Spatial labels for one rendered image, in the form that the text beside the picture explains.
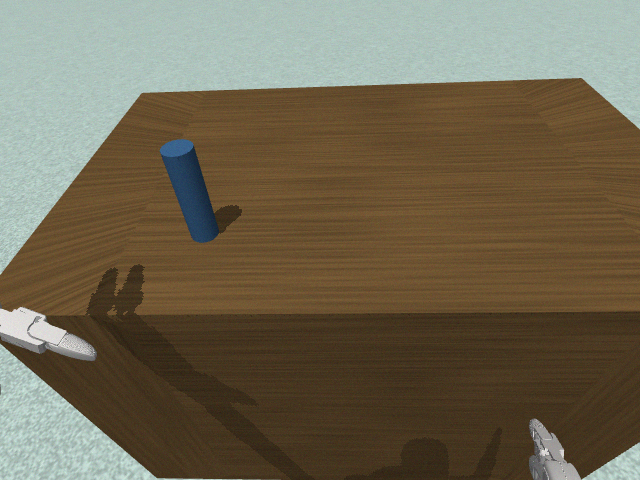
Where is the right robot hand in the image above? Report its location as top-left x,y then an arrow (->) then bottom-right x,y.
529,418 -> 581,480

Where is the can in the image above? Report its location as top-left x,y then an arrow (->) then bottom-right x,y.
160,139 -> 219,243

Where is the left robot hand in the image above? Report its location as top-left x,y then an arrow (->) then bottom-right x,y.
0,303 -> 97,361

